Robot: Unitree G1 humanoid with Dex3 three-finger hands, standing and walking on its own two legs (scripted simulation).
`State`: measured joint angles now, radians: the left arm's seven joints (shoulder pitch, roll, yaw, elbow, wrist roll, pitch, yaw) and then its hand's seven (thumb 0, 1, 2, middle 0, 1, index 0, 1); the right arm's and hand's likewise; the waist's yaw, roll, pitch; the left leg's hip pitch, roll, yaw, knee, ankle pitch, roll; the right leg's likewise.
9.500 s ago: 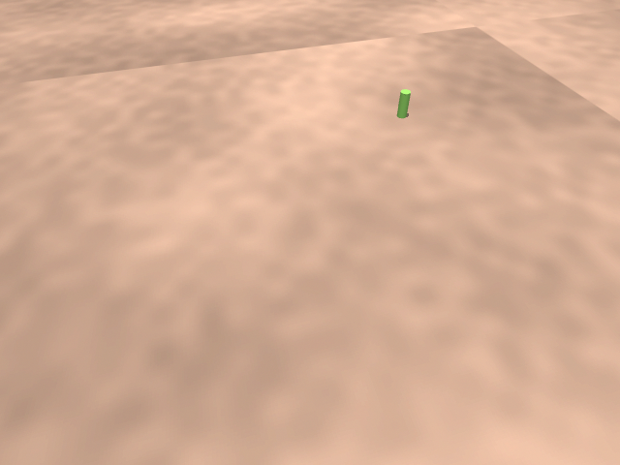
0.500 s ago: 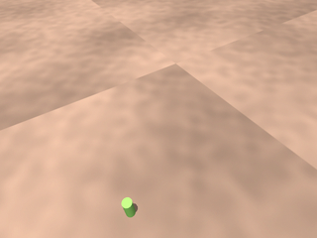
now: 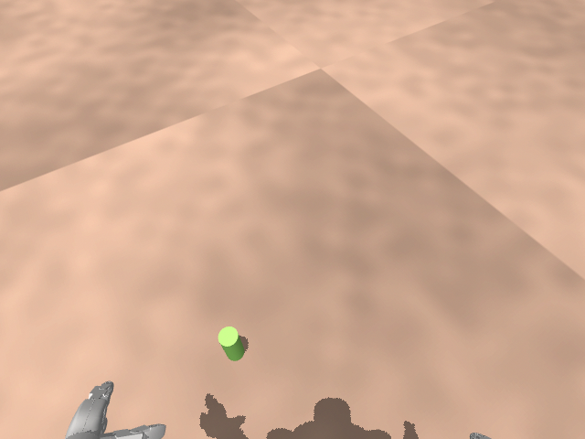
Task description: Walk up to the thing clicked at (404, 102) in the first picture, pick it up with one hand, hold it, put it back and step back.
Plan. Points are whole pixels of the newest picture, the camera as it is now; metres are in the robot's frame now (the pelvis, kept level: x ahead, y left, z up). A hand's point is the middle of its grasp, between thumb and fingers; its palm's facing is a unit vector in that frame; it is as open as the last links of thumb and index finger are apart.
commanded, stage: go down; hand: left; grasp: from the side
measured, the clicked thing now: (232, 344) +0.46 +0.22 -0.68
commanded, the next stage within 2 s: none
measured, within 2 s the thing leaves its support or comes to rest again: neither
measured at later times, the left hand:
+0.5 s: hand out of the picture +0.15 +0.28 -0.16, palm faces +0.05 -0.94 -0.34, open 17.2 cm
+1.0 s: hand (118, 437) +0.17 +0.30 -0.20, palm faces +0.13 -0.94 -0.33, open 17.2 cm
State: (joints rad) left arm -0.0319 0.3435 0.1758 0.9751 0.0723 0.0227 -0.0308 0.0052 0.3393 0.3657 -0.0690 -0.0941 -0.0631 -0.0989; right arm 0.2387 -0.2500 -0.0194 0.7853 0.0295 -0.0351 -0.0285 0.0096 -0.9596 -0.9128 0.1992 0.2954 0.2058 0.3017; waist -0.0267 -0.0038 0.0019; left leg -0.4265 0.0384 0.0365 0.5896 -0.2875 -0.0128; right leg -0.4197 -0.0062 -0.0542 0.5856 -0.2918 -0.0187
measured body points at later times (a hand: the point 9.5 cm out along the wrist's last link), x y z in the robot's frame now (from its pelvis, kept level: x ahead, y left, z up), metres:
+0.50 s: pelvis +0.01 +0.02 -0.05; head +0.08 +0.03 +0.40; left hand +0.15 +0.33 -0.14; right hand +0.17 -0.24 -0.13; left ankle +0.00 +0.13 -0.73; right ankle +0.00 -0.11 -0.73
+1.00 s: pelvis -0.02 +0.02 -0.09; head +0.09 +0.04 +0.34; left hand +0.16 +0.35 -0.18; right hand +0.16 -0.24 -0.17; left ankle +0.00 +0.13 -0.73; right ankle +0.00 -0.11 -0.73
